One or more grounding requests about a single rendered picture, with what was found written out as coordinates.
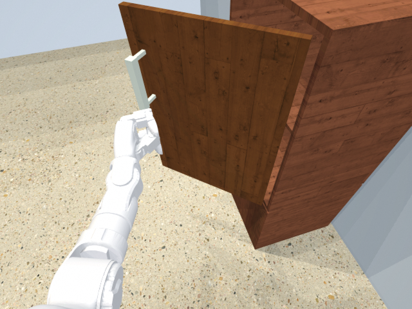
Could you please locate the left robot forearm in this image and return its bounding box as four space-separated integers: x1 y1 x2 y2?
47 156 144 304

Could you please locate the left robot hand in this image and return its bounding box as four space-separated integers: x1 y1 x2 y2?
113 108 163 162

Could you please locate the left robot upper arm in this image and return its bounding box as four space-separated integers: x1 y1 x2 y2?
28 257 124 309

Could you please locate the handle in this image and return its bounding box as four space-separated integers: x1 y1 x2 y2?
124 50 156 110

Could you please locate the cupboard door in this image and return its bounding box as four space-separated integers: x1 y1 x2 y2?
118 1 313 205

